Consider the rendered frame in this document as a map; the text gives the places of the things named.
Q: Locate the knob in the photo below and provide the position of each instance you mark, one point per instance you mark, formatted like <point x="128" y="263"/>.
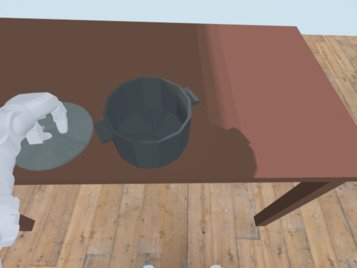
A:
<point x="49" y="124"/>

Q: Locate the robot left upper arm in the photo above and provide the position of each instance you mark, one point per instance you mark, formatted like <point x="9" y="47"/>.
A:
<point x="9" y="220"/>

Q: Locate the left robot hand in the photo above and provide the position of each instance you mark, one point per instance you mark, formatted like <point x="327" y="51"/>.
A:
<point x="41" y="104"/>

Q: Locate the left robot forearm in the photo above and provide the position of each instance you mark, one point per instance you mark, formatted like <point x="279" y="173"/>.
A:
<point x="15" y="122"/>

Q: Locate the table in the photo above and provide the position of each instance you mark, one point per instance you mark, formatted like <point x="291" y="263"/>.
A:
<point x="267" y="112"/>

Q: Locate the lid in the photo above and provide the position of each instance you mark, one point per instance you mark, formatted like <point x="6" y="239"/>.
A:
<point x="61" y="147"/>

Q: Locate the pot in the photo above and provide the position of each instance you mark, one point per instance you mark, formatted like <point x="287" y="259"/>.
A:
<point x="148" y="119"/>

